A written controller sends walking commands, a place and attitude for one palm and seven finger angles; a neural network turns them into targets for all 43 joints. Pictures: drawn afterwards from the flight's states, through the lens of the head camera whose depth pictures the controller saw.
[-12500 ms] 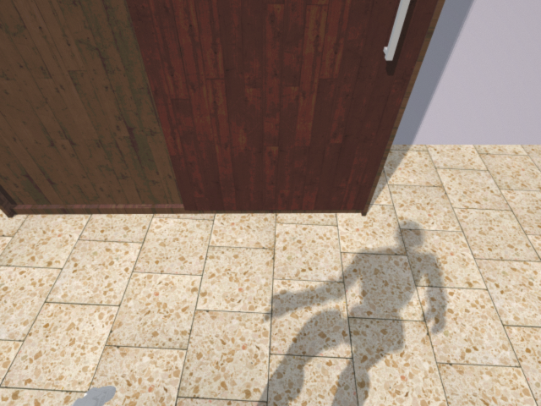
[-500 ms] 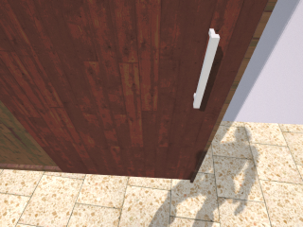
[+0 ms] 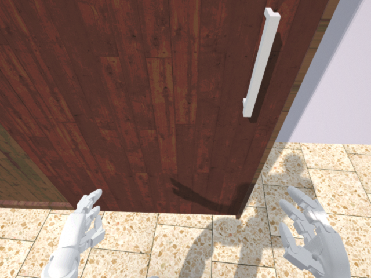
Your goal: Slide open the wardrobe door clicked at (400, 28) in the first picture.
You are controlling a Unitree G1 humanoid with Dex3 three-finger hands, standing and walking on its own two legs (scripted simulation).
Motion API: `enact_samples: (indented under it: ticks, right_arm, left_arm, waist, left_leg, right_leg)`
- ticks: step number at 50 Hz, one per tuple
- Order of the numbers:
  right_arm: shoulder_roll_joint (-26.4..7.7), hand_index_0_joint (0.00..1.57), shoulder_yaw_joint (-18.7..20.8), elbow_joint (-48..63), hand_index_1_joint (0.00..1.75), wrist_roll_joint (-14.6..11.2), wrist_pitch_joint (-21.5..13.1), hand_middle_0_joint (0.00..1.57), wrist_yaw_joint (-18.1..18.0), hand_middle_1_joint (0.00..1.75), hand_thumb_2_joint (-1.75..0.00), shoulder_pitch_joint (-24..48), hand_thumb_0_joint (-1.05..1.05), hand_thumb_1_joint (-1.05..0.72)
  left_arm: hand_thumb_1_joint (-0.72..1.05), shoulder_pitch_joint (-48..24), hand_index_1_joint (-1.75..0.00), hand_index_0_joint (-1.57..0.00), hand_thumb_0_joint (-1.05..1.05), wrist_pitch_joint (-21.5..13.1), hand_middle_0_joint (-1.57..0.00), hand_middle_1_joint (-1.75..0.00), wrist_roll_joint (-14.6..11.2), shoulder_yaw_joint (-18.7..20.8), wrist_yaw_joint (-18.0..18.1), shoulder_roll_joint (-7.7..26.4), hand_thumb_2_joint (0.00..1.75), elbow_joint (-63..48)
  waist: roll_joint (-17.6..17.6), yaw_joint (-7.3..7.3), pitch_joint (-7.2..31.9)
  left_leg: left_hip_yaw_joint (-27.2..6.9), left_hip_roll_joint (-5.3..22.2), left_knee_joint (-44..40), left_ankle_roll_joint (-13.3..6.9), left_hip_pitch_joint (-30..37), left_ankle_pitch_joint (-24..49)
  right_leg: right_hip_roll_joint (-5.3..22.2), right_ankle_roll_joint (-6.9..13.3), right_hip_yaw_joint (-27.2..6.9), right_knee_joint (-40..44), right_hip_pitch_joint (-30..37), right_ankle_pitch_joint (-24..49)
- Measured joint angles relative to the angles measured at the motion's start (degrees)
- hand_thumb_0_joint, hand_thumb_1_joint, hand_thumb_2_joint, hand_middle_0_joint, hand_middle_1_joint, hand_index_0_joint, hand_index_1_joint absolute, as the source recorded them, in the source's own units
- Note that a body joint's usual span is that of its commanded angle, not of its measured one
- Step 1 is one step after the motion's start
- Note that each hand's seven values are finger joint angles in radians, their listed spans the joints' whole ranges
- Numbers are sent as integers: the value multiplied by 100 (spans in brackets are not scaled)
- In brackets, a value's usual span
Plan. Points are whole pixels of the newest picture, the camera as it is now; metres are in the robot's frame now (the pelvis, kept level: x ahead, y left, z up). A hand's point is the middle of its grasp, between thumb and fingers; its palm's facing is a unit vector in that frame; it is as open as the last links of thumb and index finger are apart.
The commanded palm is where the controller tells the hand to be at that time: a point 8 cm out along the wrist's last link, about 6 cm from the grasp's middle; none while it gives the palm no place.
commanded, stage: raise the hand with hooked fingers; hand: right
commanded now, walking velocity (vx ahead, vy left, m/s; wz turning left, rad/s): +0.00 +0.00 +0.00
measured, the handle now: (256, 69) +0.52 -0.12 +0.20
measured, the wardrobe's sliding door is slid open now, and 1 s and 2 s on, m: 0.00 0.00 0.00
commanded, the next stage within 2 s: move the hooked fingers beside the handle in 1.74 s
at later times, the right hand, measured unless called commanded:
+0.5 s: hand (338, 224) +0.22 -0.23 +0.10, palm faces +0.02 +1.00 -0.08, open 11.2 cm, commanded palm +0.18 -0.28 +0.12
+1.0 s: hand out of the picture +0.25 -0.29 +0.19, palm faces +0.08 +0.99 -0.10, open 13.7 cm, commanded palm +0.22 -0.33 +0.20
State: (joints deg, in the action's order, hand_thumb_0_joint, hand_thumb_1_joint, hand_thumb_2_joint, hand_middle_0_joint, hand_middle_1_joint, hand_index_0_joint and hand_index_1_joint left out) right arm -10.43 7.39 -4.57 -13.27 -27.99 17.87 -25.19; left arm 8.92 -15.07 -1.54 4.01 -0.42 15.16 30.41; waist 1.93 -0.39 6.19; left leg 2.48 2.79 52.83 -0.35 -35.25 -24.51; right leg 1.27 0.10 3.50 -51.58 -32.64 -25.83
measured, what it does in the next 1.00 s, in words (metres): stands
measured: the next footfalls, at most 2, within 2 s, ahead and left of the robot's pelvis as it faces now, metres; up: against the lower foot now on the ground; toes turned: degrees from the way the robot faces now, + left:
none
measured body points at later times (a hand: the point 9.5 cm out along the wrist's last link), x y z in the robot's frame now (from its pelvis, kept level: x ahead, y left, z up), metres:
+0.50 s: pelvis +0.01 +0.00 +0.02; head +0.03 +0.01 +0.46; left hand +0.16 +0.23 -0.07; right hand +0.21 -0.29 +0.11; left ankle +0.02 +0.11 -0.69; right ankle +0.00 -0.12 -0.69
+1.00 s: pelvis +0.01 -0.02 +0.04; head +0.00 -0.01 +0.49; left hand +0.22 +0.19 -0.01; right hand +0.24 -0.34 +0.19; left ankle +0.02 +0.11 -0.69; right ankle +0.00 -0.12 -0.69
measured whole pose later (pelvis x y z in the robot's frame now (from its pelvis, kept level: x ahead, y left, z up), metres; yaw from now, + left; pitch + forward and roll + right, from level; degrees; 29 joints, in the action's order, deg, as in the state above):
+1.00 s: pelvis +0.01 -0.02 +0.04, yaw -2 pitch -1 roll +1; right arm -24.0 23.7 -2.5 -19.8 1.2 25.4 -3.0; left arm 12.2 -17.7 -3.6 -4.9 5.5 14.0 33.8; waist -2.4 3.8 1.6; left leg 5.2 2.5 32.7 0.7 -14.5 -16.8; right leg 0.6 1.1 1.3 -35.2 -14.8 -19.3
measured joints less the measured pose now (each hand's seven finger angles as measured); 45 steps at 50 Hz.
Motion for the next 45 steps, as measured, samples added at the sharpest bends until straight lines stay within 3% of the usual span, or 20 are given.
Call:
enact_samples:
  ticks: [2,5,10,13,17,20,24,33,45]
  right_arm:
    - [-60,23,95,143,47,-118,264,22,103,47,-79,-273,1,-64]
    - [-124,23,296,455,52,-192,504,23,-49,51,-76,-642,2,-57]
    - [-327,24,548,877,59,-302,308,24,22,59,-71,-503,2,-45]
    - [-485,24,625,798,64,-427,475,24,382,63,-68,-20,2,-37]
    - [-718,25,788,517,70,-616,1092,25,725,69,-64,432,1,-28]
    - [-821,25,977,412,74,-745,1418,25,712,74,-61,516,1,-21]
    - [-824,26,1169,498,80,-840,1500,26,575,80,-57,531,1,-12]
    - [-909,28,1225,545,94,-740,1784,28,525,93,-48,845,1,9]
    - [-1208,30,1507,381,112,-680,2584,30,634,111,-36,1813,0,37]
  left_arm:
    - [90,-66,-30,-20,1,107,-20,-29,-24,16,61,21,90,-264]
    - [90,-60,-30,-20,1,176,-20,-29,-23,-8,161,11,90,-437]
    - [90,33,-30,-20,1,111,-20,-29,-17,-284,279,-78,90,-209]
    - [90,87,-30,-20,1,83,-20,-29,-61,-494,334,-187,90,56]
    - [90,276,-30,-20,1,82,-20,-30,-105,-667,395,-340,90,296]
    - [90,491,-30,-20,1,32,-20,-30,-111,-688,423,-357,90,362]
    - [90,756,-30,-20,1,-117,-20,-30,-121,-607,435,-224,90,421]
    - [90,798,-30,-20,1,-343,-20,-30,-176,-474,533,131,90,476]
    - [90,408,-30,-20,1,-374,-20,-29,-199,-747,586,-23,90,349]
  waist:
    - [31,99,-6]
    - [-21,241,-27]
    - [-195,385,-118]
    - [-318,372,-195]
    - [-427,232,-224]
    - [-461,111,-218]
    - [-454,58,-224]
    - [-369,126,-330]
    - [-391,343,-396]
  left_leg:
    - [58,-18,185,-34,-107,-113]
    - [234,-56,261,-87,-114,-200]
    - [544,-110,206,-149,-50,-209]
    - [615,-141,83,-163,27,-140]
    - [539,-167,-220,-141,220,18]
    - [431,-169,-474,-105,389,142]
    - [321,-153,-756,-57,607,270]
    - [235,-87,-1169,41,1082,435]
    - [253,-41,-1787,103,1856,669]
  right_leg:
    - [29,-38,-65,-213,-141,-108]
    - [78,-79,-245,-414,-267,-204]
    - [127,-136,-563,-588,-421,-234]
    - [148,-156,-635,-538,-399,-183]
    - [162,-146,-549,-218,-163,-45]
    - [154,-113,-430,87,72,66]
    - [123,-64,-309,415,347,183]
    - [33,39,-211,829,840,321]
    - [-48,96,-215,1404,1575,536]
